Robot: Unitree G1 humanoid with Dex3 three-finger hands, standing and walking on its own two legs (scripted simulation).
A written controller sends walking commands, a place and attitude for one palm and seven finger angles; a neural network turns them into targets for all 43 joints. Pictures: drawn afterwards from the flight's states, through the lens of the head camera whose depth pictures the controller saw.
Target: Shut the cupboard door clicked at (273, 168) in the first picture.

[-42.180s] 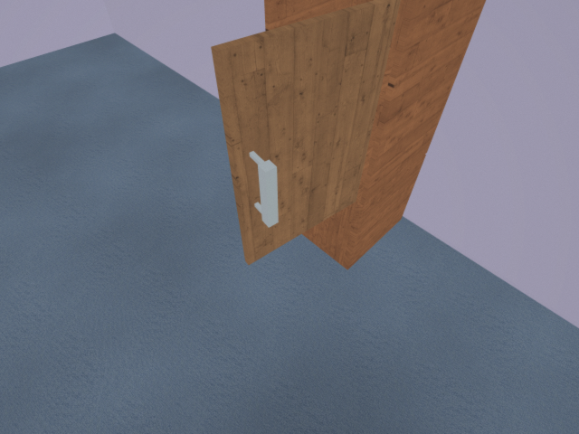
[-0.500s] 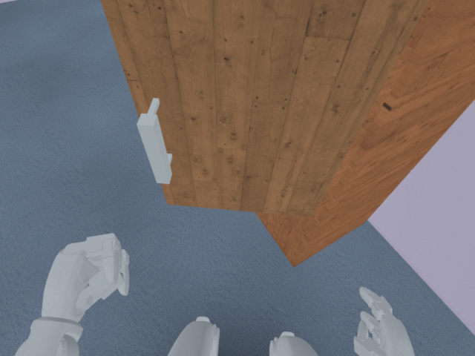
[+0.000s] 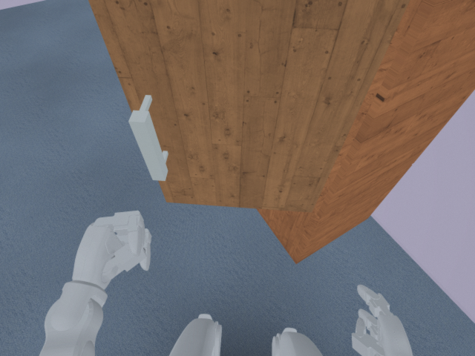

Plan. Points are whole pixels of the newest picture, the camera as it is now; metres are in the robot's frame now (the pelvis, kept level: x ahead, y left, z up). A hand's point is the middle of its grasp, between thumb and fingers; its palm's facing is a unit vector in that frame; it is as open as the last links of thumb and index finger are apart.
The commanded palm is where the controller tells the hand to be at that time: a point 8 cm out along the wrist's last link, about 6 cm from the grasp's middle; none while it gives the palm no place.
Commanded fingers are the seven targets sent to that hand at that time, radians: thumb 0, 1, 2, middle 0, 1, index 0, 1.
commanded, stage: bring the fist close to the handle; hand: left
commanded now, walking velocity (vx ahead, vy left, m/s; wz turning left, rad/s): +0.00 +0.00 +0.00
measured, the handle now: (154, 140) +0.48 +0.20 +0.05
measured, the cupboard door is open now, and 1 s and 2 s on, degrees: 55 55 43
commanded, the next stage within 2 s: push the door shut along its arc in 1.08 s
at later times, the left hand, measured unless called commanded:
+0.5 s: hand (156, 200) +0.35 +0.16 +0.06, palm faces -0.03 -1.00 -0.02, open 3.1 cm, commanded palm +0.33 +0.22 +0.06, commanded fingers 0.00 0.90 0.90 -1.30 -1.50 -1.30 -1.50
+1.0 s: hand (162, 188) +0.38 +0.16 +0.05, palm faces -0.03 -1.00 -0.01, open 3.1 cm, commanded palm +0.36 +0.22 +0.06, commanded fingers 0.00 0.90 0.90 -1.30 -1.50 -1.30 -1.50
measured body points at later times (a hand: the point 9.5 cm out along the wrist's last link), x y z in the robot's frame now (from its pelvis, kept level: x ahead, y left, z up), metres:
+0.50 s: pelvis +0.00 +0.00 +0.01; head +0.08 +0.01 +0.45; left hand +0.34 +0.22 +0.06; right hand +0.15 -0.25 -0.09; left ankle +0.05 +0.10 -0.64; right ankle +0.02 -0.10 -0.64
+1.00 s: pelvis +0.01 +0.00 +0.01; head +0.09 +0.00 +0.46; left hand +0.37 +0.21 +0.05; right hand +0.12 -0.26 -0.10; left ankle +0.05 +0.10 -0.64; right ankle +0.02 -0.10 -0.64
